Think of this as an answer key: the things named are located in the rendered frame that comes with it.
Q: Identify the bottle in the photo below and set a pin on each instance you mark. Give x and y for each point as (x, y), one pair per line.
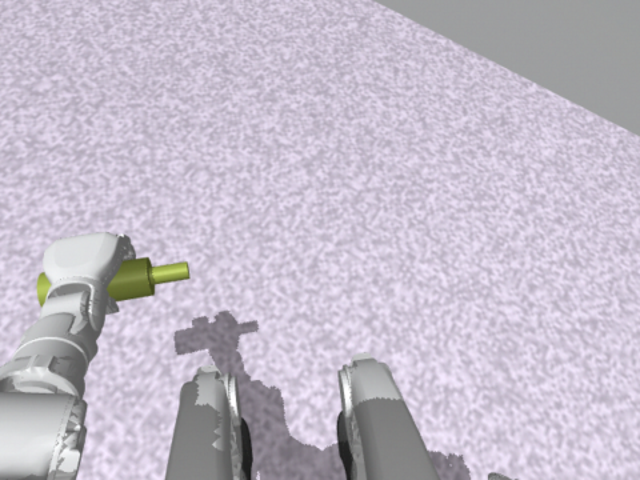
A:
(136, 278)

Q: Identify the left robot hand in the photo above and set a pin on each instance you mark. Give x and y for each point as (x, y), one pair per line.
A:
(97, 256)

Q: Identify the right robot foot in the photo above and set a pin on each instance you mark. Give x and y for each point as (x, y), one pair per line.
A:
(344, 449)

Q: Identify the left robot arm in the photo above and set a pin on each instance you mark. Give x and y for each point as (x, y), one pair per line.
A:
(42, 414)

